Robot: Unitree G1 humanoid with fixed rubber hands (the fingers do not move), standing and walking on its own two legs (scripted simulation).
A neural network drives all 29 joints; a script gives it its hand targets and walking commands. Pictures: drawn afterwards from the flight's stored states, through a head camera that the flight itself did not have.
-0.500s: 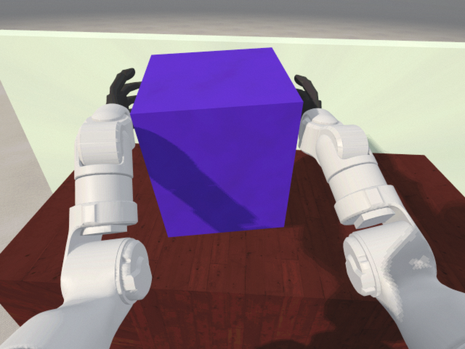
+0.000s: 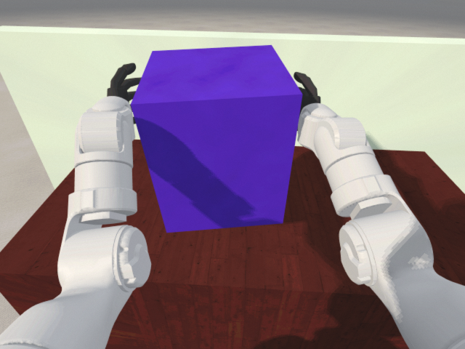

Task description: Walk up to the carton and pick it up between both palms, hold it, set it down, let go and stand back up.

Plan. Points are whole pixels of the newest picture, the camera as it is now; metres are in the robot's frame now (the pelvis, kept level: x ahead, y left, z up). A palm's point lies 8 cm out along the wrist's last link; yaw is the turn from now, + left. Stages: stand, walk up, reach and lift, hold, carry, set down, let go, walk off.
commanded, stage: hold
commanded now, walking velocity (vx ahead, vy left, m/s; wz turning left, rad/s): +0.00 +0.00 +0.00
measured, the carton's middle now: (219, 139) +0.39 +0.00 +0.23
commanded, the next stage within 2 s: none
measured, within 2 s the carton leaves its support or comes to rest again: neither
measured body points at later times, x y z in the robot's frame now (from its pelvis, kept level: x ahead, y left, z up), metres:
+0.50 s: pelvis +0.01 +0.00 +0.00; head -0.08 +0.02 +0.44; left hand +0.40 +0.16 +0.29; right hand +0.39 -0.15 +0.28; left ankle +0.01 +0.11 -0.75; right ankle +0.02 -0.12 -0.75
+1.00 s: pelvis +0.00 +0.00 +0.00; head -0.09 +0.02 +0.44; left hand +0.40 +0.16 +0.30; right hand +0.39 -0.14 +0.28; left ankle +0.01 +0.11 -0.75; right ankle +0.02 -0.12 -0.75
